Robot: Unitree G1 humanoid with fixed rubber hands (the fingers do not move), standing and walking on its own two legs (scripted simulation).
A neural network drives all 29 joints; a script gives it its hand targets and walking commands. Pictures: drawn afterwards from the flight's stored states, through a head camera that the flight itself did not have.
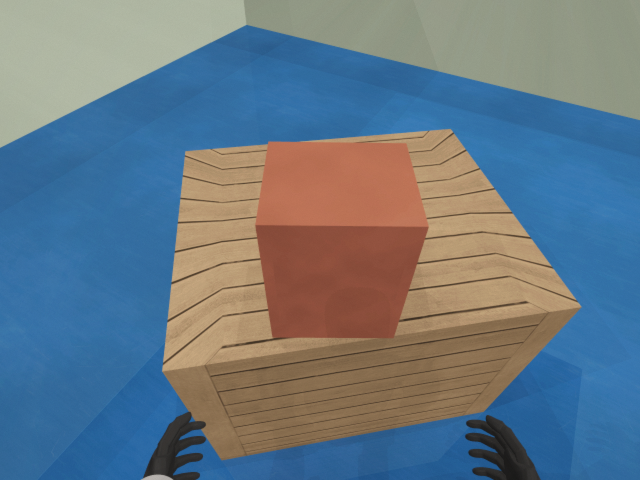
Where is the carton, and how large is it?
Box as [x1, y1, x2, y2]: [255, 142, 428, 337]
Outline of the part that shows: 268,142 255,226 272,337 393,337 428,227 406,144 345,142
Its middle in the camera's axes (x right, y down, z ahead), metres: +0.03 +0.01 +0.67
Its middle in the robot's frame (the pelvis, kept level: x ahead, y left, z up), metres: +0.49 +0.00 -0.03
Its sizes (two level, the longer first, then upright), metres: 0.223 0.189 0.294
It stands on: a pedestal, 0.60 m high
